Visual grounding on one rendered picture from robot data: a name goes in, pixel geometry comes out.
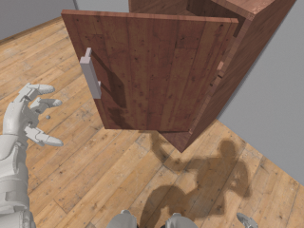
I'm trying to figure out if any right robot thigh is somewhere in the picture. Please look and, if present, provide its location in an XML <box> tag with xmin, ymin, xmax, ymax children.
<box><xmin>165</xmin><ymin>216</ymin><xmax>199</xmax><ymax>228</ymax></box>

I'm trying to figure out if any cupboard door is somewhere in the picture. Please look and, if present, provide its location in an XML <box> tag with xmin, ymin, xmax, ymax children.
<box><xmin>61</xmin><ymin>9</ymin><xmax>238</xmax><ymax>132</ymax></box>

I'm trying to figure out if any left robot forearm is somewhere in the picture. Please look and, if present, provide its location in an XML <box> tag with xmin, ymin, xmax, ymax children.
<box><xmin>0</xmin><ymin>134</ymin><xmax>29</xmax><ymax>218</ymax></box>

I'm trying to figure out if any left robot upper arm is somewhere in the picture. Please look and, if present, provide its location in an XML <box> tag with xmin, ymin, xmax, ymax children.
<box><xmin>0</xmin><ymin>210</ymin><xmax>36</xmax><ymax>228</ymax></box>

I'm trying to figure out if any handle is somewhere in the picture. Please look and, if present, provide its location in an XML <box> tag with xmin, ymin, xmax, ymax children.
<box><xmin>80</xmin><ymin>47</ymin><xmax>102</xmax><ymax>99</ymax></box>

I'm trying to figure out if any robot left hand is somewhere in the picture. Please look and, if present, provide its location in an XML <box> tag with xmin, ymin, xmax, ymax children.
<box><xmin>2</xmin><ymin>83</ymin><xmax>64</xmax><ymax>147</ymax></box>

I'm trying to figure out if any robot right hand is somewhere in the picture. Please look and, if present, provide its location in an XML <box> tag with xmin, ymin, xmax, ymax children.
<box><xmin>237</xmin><ymin>212</ymin><xmax>258</xmax><ymax>228</ymax></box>

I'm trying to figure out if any robot right shin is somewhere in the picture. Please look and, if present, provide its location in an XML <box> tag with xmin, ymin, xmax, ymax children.
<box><xmin>171</xmin><ymin>213</ymin><xmax>181</xmax><ymax>218</ymax></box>

